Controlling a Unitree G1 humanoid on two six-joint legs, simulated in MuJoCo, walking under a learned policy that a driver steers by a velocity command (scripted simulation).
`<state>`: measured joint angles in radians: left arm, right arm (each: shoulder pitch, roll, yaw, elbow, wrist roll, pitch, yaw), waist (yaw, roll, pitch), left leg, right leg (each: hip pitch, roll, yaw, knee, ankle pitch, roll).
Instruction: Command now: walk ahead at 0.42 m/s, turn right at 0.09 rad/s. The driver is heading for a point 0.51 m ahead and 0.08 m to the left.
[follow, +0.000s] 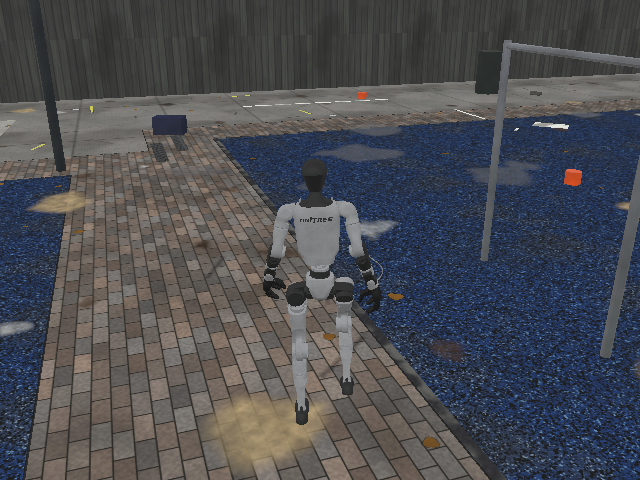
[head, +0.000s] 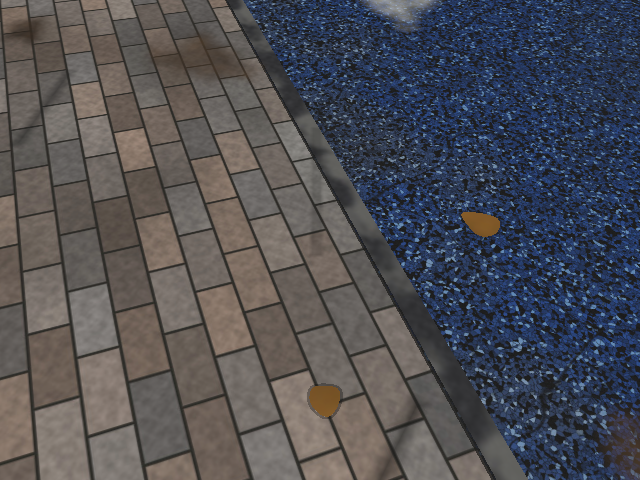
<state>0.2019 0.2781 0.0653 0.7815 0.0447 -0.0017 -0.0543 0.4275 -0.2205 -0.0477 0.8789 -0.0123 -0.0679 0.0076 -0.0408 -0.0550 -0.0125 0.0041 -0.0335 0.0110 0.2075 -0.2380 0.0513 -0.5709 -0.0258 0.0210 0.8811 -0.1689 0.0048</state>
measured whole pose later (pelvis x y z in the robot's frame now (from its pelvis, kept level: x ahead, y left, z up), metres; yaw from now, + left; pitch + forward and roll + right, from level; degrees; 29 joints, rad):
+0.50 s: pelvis +0.25 -0.06 +0.00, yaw +3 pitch +1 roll -1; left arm 0.39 0.22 0.04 0.92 0.02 -0.09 -0.01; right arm 0.21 -0.26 -0.05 0.86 -0.03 -0.02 0.05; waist 0.02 0.05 0.02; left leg -0.67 0.07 -0.04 0.97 -0.11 0.04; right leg -0.01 0.08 -0.11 0.20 -0.21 -0.09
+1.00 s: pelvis +0.46 -0.01 -0.01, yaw +10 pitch +0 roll +0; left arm 0.21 0.22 0.02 0.92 0.03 0.00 0.02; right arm 0.24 -0.20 -0.02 0.94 -0.02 -0.05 0.00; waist 0.00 -0.03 0.08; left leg -0.22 -0.08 0.07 0.35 -0.12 0.12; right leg -0.50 -0.06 0.03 0.92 -0.31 0.01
